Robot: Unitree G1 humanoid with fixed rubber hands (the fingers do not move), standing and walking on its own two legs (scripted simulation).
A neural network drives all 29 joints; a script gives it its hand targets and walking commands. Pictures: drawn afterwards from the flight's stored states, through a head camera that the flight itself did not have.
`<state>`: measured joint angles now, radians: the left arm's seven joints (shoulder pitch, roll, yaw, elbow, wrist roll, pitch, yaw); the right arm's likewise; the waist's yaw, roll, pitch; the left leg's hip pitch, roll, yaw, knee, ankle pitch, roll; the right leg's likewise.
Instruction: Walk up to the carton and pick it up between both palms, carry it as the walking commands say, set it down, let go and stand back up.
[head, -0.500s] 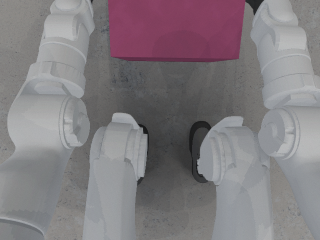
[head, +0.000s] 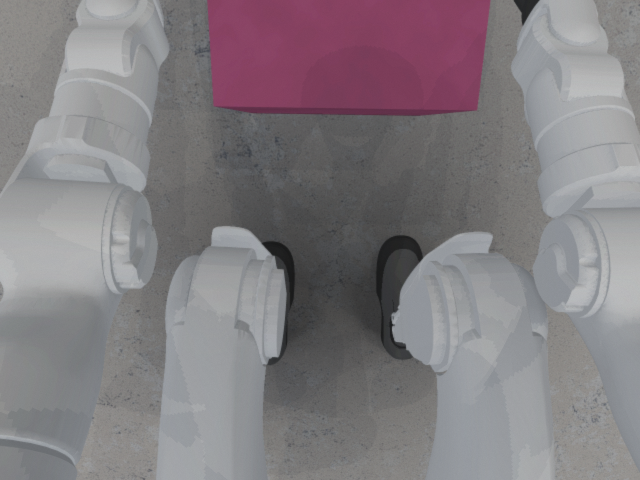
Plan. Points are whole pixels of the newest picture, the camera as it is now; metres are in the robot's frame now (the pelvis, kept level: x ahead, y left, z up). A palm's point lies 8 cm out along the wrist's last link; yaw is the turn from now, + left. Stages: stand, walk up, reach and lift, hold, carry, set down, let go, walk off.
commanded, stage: set down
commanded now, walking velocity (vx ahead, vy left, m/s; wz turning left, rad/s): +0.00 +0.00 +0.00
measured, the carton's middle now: out of the picture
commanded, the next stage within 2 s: let go in 1.70 s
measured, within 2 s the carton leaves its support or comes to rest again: neither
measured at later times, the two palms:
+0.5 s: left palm out of the picture +0.55 +0.22 -0.15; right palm out of the picture +0.55 -0.19 -0.15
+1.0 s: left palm out of the picture +0.56 +0.23 +0.03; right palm out of the picture +0.55 -0.20 +0.02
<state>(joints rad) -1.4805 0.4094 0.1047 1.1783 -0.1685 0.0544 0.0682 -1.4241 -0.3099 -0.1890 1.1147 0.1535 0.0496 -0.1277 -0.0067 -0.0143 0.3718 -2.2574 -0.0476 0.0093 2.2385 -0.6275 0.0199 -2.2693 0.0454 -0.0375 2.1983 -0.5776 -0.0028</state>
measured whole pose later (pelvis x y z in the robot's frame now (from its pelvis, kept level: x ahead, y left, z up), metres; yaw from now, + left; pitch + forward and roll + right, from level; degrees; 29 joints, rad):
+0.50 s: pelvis -0.01 +0.00 +0.02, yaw +1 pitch +31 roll -1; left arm -1.48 0.49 0.08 0.96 -0.24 0.14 0.08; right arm -1.43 -0.40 -0.17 0.93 0.23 0.13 -0.13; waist 0.00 -0.02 0.53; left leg -2.13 -0.03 0.02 2.20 -0.62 0.04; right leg -2.14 0.03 -0.04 2.17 -0.57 -0.01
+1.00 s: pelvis +0.02 -0.01 +0.13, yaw +2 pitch +47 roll +1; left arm -1.26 0.46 0.20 0.95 -0.14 0.19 -0.04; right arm -1.20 -0.31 -0.22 0.81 0.13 0.21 -0.10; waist -0.03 -0.01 0.00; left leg -2.04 -0.05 0.01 1.77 -0.55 0.01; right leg -2.06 0.04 -0.01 1.76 -0.52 -0.02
